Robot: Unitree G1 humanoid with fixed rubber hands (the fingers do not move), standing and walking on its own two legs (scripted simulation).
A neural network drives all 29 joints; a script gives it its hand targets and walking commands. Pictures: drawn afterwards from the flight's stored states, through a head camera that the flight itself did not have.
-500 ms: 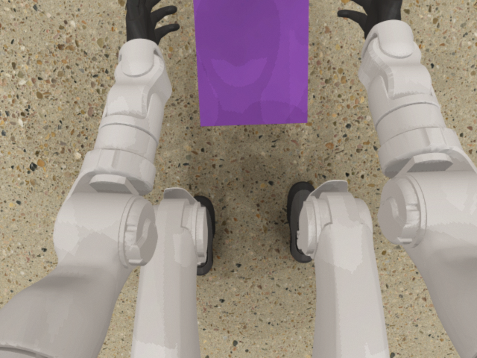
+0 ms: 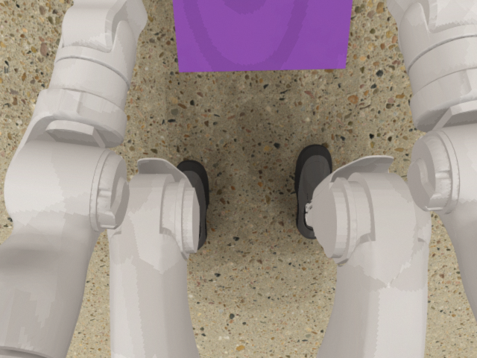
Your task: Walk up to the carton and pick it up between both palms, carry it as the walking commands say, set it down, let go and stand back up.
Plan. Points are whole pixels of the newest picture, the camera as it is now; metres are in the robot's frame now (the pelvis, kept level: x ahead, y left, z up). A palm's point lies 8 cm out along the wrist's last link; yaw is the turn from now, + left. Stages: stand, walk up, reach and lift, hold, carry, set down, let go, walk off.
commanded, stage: reach and lift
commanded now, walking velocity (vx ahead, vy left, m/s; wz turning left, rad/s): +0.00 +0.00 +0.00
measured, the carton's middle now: out of the picture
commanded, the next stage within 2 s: none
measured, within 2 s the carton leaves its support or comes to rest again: leaves its support in 1.28 s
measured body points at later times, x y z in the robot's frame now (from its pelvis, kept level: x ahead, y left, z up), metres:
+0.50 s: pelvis +0.00 +0.00 +0.01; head +0.38 -0.03 +0.23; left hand +0.56 +0.10 -0.19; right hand +0.56 -0.15 -0.19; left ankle +0.11 +0.13 -0.35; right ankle +0.14 -0.13 -0.35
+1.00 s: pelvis +0.01 +0.01 -0.02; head +0.38 -0.01 +0.24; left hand +0.56 +0.10 -0.19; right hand +0.57 -0.15 -0.18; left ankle +0.12 +0.13 -0.35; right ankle +0.14 -0.13 -0.35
